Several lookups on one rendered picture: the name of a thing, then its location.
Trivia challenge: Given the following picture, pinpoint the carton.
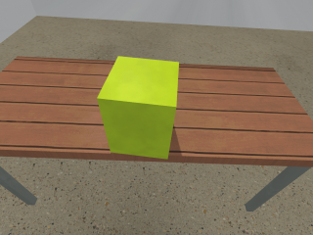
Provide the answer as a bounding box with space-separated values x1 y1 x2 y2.
97 56 179 160

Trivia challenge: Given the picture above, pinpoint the table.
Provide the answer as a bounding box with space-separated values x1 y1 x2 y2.
0 56 313 212

